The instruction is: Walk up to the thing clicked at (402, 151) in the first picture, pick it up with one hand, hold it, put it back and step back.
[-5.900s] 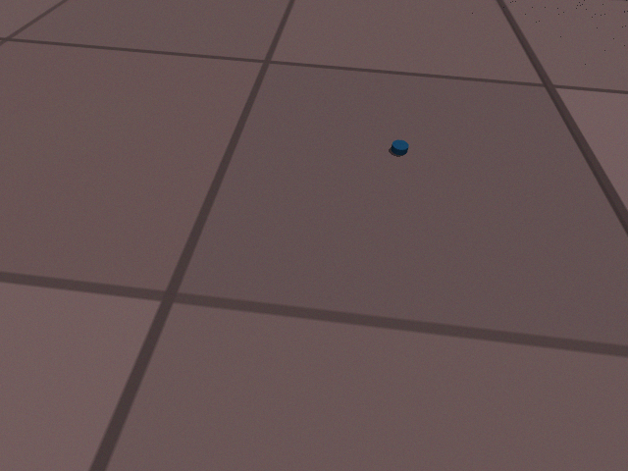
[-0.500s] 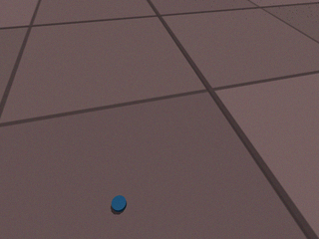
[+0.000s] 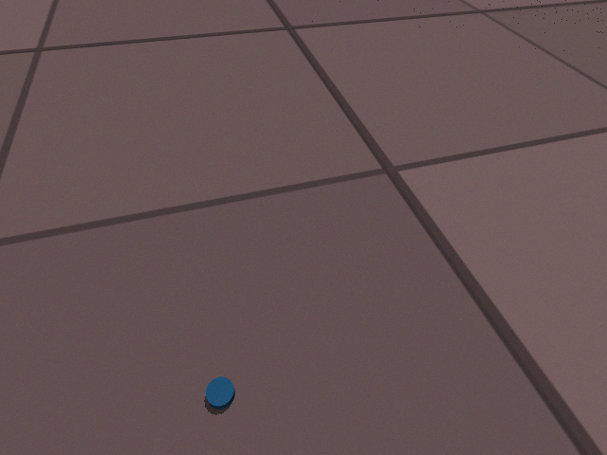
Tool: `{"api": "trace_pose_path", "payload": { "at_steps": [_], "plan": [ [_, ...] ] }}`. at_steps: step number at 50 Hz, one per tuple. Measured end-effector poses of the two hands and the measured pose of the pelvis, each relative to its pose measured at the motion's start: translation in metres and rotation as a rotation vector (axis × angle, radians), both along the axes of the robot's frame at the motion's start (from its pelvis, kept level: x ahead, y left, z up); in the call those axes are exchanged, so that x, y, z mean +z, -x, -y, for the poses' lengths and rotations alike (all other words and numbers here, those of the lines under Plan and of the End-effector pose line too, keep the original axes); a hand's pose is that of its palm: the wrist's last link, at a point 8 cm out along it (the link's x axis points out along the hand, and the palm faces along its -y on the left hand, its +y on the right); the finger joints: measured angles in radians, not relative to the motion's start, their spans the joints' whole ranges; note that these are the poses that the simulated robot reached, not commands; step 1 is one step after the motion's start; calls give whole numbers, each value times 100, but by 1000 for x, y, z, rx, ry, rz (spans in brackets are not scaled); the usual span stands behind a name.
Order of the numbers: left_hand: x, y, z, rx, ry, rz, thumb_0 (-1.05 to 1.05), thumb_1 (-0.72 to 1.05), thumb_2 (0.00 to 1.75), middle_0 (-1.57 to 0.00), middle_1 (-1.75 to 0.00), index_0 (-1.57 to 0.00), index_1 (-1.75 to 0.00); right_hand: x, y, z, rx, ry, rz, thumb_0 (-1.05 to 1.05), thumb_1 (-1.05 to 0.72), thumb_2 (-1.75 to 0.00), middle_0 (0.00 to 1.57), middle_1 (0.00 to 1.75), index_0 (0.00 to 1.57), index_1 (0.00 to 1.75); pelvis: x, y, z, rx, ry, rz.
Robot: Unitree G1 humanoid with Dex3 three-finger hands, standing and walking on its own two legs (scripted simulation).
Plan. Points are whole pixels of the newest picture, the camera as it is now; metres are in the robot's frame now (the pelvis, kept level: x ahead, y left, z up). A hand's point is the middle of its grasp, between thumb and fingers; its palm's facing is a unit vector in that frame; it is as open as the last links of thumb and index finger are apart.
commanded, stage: walk up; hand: left
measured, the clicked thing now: (220, 392) +0.43 +0.23 -0.76
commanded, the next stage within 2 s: none
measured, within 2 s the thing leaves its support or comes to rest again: neither
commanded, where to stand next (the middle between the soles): +0.06 +0.00 m, yaw +0 degrees
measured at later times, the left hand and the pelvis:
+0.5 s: hand out of the picture -0.04 +0.24 -0.17, palm faces +0.01 -0.91 -0.41, open 7.4 cm; pelvis -0.08 -0.03 -0.02, yaw +0 degrees
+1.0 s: hand out of the picture +0.00 +0.27 -0.15, palm faces +0.04 -0.92 -0.40, open 7.4 cm; pelvis -0.02 -0.03 -0.02, yaw +4 degrees
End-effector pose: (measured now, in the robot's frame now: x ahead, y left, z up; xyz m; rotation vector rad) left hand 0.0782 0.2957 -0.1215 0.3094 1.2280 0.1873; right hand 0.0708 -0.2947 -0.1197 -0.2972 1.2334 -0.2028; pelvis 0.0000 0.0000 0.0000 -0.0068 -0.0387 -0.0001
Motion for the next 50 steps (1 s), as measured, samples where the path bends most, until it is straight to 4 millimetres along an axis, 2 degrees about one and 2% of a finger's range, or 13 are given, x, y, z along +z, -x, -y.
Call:
{"api": "trace_pose_path", "payload": {
  "at_steps": [5,14,18,21,23,25,28,33,37,40,44,50],
  "plan": [
    [-1,4,-4,24,-10,-5,1,91,90,-21,-30,-20,-30,-2,-7,2,4,1,5,1,-90,-90,20,30,21,30,-2,4,0,1,-2,-5],
    [-10,30,-12,23,-53,-23,1,91,90,-21,-30,-20,-30,-8,0,23,20,44,8,1,-90,-90,20,30,21,30,-15,41,9,5,-12,-8],
    [-14,57,-5,37,-68,-31,1,91,90,-21,-30,-20,-30,-17,5,37,34,46,32,1,-90,-90,20,30,21,30,-25,57,21,6,-19,7],
    [-15,88,4,59,-77,-54,0,91,90,-21,-30,-20,-30,-24,5,46,44,42,55,1,-90,-90,20,30,21,30,-31,66,31,12,-28,14],
    [-11,109,10,68,-81,-80,1,91,90,-21,-30,-20,-30,-24,8,48,57,41,55,1,-90,-90,20,30,21,30,-28,73,33,3,-46,13],
    [-6,124,14,79,-85,-103,1,91,90,-21,-30,-20,-30,-22,16,48,64,29,50,1,-90,-90,20,30,21,30,-24,79,33,6,-47,2],
    [2,136,16,92,-84,-97,1,91,90,-21,-30,-20,-30,-21,39,48,69,13,12,1,-91,-90,20,30,21,30,-17,83,31,29,-24,-18],
    [14,137,5,117,-70,6,1,90,90,-21,-30,-21,-30,-8,83,43,96,12,-97,1,-91,-90,20,30,21,30,-7,77,24,90,-26,-34],
    [5,138,-18,119,-80,47,1,90,90,-21,-30,-21,-30,-5,99,41,97,55,-89,1,-90,-90,20,30,21,30,-16,77,15,123,-35,-1],
    [4,134,-24,120,-74,27,1,91,90,-21,-30,-20,-30,0,104,37,66,60,-45,1,-90,-90,20,30,21,30,-15,71,13,112,-44,12],
    [12,117,-22,109,-48,52,1,91,90,-21,-30,-20,-30,6,94,40,73,67,-30,1,-90,-90,20,30,21,30,-9,56,15,114,-29,22],
    [10,89,-12,60,-74,14,1,91,90,-21,-30,-20,-30,-8,39,54,92,50,43,1,-90,-90,20,30,21,30,-22,23,26,63,-44,20]
  ]
}}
